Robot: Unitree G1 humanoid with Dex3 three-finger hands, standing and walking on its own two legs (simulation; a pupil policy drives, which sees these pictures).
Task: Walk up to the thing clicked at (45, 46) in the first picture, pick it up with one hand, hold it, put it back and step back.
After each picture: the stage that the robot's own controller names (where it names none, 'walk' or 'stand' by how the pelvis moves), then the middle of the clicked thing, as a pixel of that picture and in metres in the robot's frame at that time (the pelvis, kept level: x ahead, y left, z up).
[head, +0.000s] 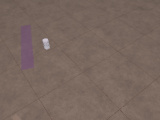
stand; (46, 43) +1.43 +0.45 -0.72
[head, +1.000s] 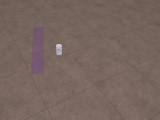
walk; (59, 49) +1.35 +0.21 -0.70
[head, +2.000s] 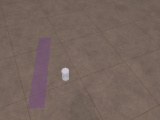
walk; (65, 74) +0.85 +0.17 -0.70
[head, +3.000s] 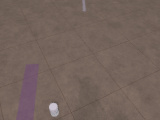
walk; (54, 109) +0.59 +0.23 -0.71
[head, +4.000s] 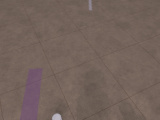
stand; out of the picture +0.47 +0.21 -0.70
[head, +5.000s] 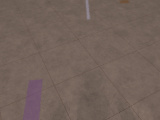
stand; out of the picture +0.42 +0.22 -0.72
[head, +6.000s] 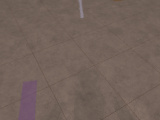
stand; out of the picture +0.40 +0.23 -0.72
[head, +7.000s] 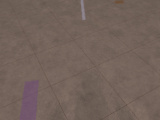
stand; out of the picture +0.43 +0.23 -0.73
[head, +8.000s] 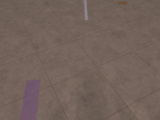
stand; out of the picture +0.43 +0.23 -0.73
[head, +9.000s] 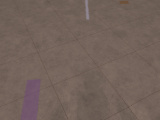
stand; out of the picture +0.42 +0.22 -0.73
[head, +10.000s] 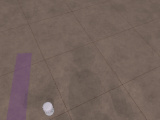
go down; (48, 109) +0.45 +0.22 -0.67
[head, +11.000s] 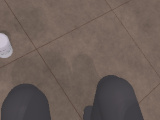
go down; (2, 46) +0.50 +0.28 -0.28
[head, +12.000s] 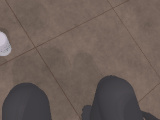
close in; (0, 44) +0.50 +0.28 -0.29
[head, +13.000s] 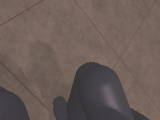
close; out of the picture +0.48 +0.32 -0.23
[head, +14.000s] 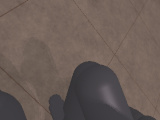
lift; out of the picture +0.47 +0.33 -0.23
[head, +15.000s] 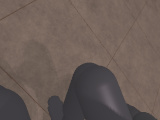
lift; out of the picture +0.45 +0.30 -0.23
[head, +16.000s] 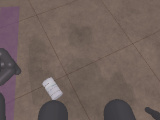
close; (52, 88) +0.41 +0.18 -0.46
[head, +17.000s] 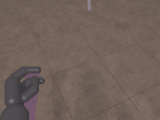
hold; out of the picture +0.36 +0.16 -0.70
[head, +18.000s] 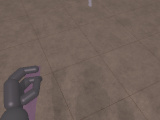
stand; out of the picture +0.35 +0.18 -0.70
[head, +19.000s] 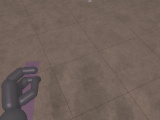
stand; out of the picture +0.36 +0.18 -0.69
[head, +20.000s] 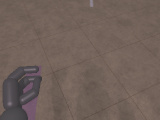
stand; out of the picture +0.34 +0.19 -0.70
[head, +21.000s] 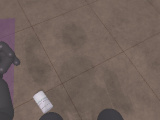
crouch; (43, 101) +0.37 +0.20 -0.53
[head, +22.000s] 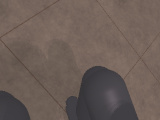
lower; out of the picture +0.38 +0.27 -0.27
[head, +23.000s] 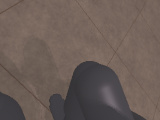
lower; out of the picture +0.36 +0.29 -0.25
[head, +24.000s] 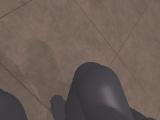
lower; out of the picture +0.36 +0.29 -0.25
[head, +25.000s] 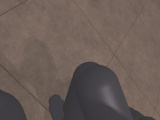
lower; out of the picture +0.35 +0.30 -0.26
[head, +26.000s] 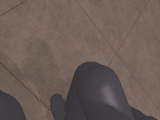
lower; out of the picture +0.35 +0.30 -0.26
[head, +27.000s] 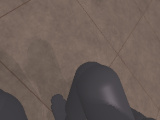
open; out of the picture +0.35 +0.30 -0.26
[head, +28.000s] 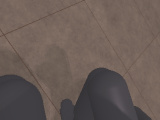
stand; out of the picture +0.36 +0.29 -0.28
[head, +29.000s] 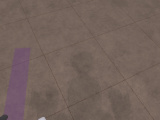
stand; out of the picture +0.33 +0.23 -0.62
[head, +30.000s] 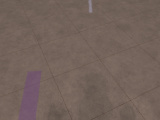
stand; out of the picture +0.32 +0.23 -0.69
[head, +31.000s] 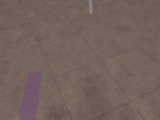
stand; out of the picture +0.31 +0.23 -0.69
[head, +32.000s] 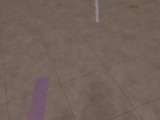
stand; out of the picture +0.32 +0.22 -0.75
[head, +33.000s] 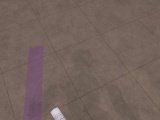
walk; (58, 116) +0.39 +0.17 -0.73
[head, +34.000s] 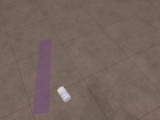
walk; (63, 94) +0.64 +0.23 -0.73
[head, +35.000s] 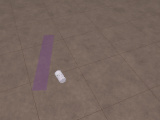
stand; (60, 76) +0.95 +0.23 -0.73
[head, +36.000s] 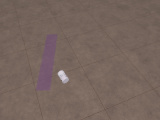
stand; (63, 76) +0.94 +0.23 -0.75
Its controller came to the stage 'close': yes
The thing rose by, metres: 0.01
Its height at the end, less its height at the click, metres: -0.02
